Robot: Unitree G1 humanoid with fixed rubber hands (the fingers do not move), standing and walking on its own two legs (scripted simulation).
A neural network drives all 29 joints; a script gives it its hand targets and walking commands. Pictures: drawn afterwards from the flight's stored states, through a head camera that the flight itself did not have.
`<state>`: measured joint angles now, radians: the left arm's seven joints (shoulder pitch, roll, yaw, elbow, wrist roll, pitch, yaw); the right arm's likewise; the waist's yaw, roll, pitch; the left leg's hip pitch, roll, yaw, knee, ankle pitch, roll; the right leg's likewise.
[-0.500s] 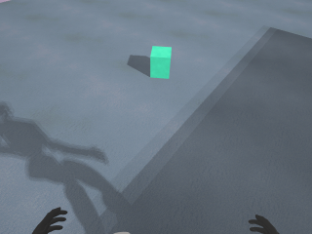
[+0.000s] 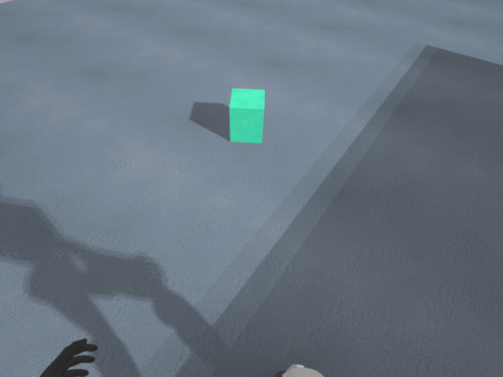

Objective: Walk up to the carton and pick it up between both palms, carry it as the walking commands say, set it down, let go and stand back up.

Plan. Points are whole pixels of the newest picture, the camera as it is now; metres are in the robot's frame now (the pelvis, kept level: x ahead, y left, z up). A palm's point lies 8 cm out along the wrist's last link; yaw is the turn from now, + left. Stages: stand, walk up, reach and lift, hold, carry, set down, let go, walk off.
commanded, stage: walk up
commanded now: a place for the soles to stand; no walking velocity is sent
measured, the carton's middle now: (247, 116) +1.63 -0.01 -0.64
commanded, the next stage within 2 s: none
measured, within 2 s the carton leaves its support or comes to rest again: neither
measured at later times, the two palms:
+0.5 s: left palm (60, 294) +0.28 +0.36 -0.09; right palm (404, 319) +0.23 -0.27 -0.07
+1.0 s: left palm (106, 215) +0.44 +0.31 -0.06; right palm (390, 245) +0.39 -0.31 -0.10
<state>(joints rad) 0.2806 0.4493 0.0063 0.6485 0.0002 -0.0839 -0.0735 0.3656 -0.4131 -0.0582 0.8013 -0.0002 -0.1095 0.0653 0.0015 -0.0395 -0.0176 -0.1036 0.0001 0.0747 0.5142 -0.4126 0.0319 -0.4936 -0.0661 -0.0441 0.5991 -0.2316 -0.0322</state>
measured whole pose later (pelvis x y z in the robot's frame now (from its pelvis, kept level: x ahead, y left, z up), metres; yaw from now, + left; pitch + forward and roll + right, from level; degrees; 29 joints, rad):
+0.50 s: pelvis +0.17 +0.05 +0.00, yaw -1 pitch +0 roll -2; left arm 0.31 0.45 0.01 0.65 0.00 -0.07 -0.06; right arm 0.33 -0.42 -0.06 0.83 0.00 -0.10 0.07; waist 0.00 -0.03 -0.03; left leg -0.41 0.04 0.06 0.64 -0.23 0.03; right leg -0.40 -0.03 0.01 0.95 -0.38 -0.03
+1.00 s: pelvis +0.33 +0.00 +0.00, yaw -1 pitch +0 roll +2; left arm 0.31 0.44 0.01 0.66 0.00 -0.10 -0.06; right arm 0.34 -0.42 -0.06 0.79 0.00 -0.09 0.06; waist 0.00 0.00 0.01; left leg -0.31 0.01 0.02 0.94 -0.42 0.03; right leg -0.44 -0.03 -0.04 0.61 -0.16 -0.03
